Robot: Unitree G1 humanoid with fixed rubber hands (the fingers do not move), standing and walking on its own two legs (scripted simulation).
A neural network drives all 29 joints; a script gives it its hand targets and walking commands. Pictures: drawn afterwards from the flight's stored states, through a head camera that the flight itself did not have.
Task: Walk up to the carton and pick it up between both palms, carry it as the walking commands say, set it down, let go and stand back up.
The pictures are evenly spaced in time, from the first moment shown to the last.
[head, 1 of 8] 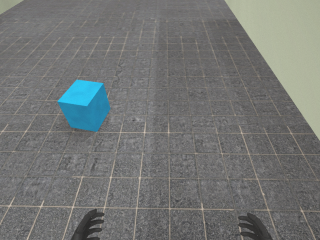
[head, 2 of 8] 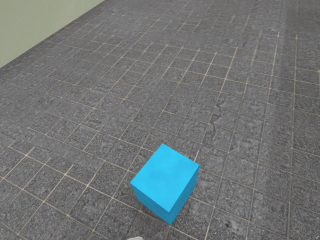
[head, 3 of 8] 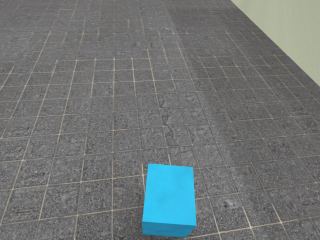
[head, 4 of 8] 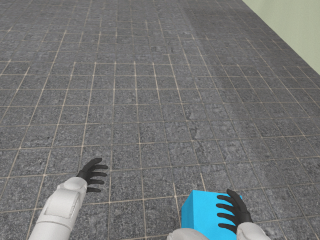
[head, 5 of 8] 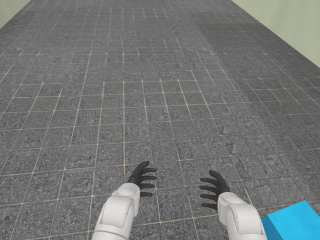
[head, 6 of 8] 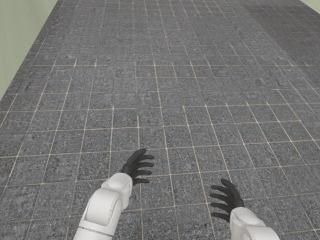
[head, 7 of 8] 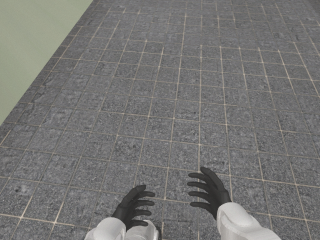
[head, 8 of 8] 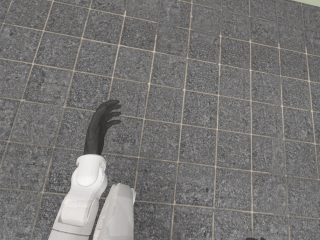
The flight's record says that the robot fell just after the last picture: yes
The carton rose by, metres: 0.04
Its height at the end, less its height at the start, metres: +0.00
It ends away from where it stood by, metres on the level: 0.11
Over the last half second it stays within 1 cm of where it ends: yes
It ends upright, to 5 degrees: yes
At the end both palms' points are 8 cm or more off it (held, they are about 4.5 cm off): yes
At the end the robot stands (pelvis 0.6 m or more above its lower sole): no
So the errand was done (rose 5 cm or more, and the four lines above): no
